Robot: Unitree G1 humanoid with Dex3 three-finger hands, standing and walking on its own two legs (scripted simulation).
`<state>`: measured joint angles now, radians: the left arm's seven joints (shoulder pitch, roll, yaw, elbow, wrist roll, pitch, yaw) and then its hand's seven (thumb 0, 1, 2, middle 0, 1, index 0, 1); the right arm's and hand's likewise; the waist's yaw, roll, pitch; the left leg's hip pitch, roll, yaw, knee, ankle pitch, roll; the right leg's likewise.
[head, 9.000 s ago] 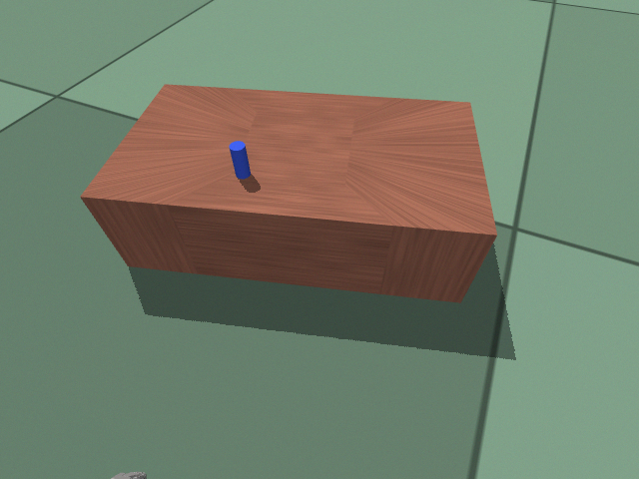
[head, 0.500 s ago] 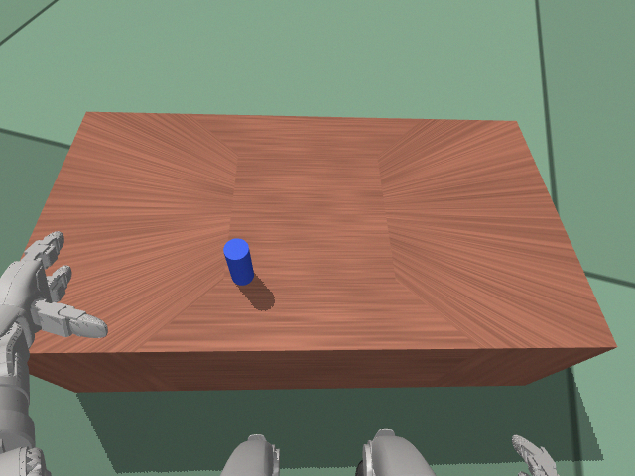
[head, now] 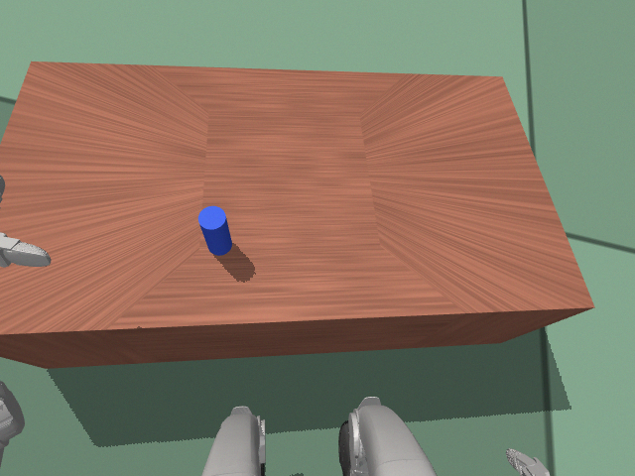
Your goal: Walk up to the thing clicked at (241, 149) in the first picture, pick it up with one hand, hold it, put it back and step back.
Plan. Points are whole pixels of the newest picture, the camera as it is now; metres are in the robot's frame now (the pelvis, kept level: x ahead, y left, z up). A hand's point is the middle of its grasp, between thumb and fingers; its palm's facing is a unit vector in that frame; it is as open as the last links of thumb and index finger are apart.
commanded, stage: go down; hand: left
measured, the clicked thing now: (216, 232) +0.53 +0.17 -0.25
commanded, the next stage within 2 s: none
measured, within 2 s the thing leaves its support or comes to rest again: neither
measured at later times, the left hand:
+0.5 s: hand (5, 186) +0.44 +0.36 +0.04, palm faces +0.16 -0.99 -0.06, open 17.2 cm
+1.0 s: hand (3, 175) +0.46 +0.37 +0.03, palm faces +0.16 -0.99 -0.05, open 16.8 cm
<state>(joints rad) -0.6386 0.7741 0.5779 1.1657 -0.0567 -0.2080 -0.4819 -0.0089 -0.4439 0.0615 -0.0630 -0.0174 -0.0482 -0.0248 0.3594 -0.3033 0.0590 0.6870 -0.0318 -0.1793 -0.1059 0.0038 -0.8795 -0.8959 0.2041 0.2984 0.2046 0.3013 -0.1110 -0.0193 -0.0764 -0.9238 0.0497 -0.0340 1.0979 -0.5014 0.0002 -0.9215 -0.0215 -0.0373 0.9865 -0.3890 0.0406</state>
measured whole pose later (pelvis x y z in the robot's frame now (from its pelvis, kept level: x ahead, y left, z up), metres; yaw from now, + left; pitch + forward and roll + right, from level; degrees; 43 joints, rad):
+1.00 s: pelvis +0.00 +0.01 -0.02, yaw -1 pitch +24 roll -6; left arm -0.82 0.90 0.64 1.23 -0.07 -0.27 -0.54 -0.01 -0.36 0.09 -0.05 -0.02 -0.03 -0.03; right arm 0.35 -0.30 0.11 0.67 -0.05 -0.14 -0.09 0.00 -0.89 -0.90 0.20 0.30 0.20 0.30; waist -0.16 -0.01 -0.08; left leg -1.10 0.05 -0.06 1.23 -0.55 0.01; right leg -1.08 -0.02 -0.05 1.08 -0.42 0.05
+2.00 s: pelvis +0.00 +0.01 -0.04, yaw -1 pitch +27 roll -6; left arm -0.91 0.98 0.68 1.26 -0.10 -0.30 -0.59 -0.01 -0.35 0.12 -0.04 -0.05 -0.02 -0.06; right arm 0.34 -0.30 0.14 0.65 -0.05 -0.12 -0.09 0.00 -0.89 -0.90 0.20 0.30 0.20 0.30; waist -0.19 -0.01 -0.07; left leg -1.19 0.05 -0.08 1.29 -0.56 0.01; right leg -1.16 -0.02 -0.07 1.14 -0.44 0.05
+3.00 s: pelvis -0.01 +0.01 -0.05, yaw -1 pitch +27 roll -7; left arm -0.95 0.99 0.67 1.25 -0.11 -0.31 -0.60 -0.01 -0.40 0.10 -0.03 -0.05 -0.02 -0.06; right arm 0.33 -0.29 0.15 0.66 -0.04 -0.12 -0.09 0.00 -0.89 -0.90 0.20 0.30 0.20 0.30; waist -0.19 -0.01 -0.07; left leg -1.24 0.05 -0.08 1.33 -0.57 0.01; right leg -1.20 -0.02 -0.07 1.17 -0.44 0.05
